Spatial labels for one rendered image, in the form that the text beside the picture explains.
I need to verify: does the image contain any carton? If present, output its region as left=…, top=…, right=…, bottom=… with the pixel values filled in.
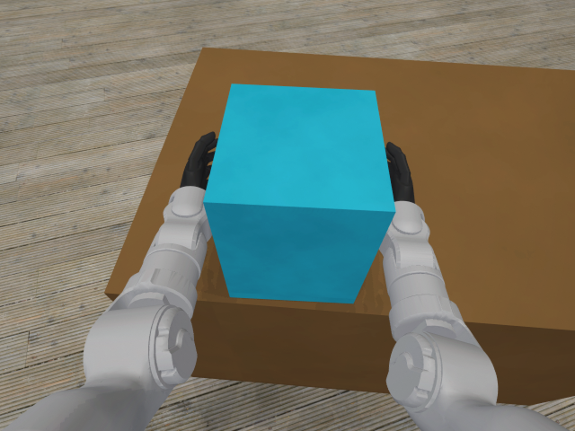
left=203, top=84, right=396, bottom=303

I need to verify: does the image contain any pedestal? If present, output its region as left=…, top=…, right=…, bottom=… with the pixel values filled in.
left=104, top=48, right=575, bottom=406

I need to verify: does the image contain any left robot hand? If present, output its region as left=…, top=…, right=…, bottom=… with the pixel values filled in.
left=180, top=132, right=218, bottom=190

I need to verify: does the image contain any robot right forearm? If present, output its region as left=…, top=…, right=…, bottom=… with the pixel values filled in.
left=379, top=201, right=498, bottom=397

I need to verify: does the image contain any right robot hand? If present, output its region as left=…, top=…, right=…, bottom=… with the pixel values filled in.
left=385, top=142, right=415, bottom=204

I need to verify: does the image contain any robot left upper arm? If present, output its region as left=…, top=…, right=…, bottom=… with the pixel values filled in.
left=2, top=304, right=198, bottom=431

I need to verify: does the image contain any robot left forearm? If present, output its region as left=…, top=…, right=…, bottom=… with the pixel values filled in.
left=83, top=186, right=212, bottom=377

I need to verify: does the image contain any robot right upper arm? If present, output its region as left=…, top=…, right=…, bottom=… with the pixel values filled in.
left=386, top=330, right=570, bottom=431

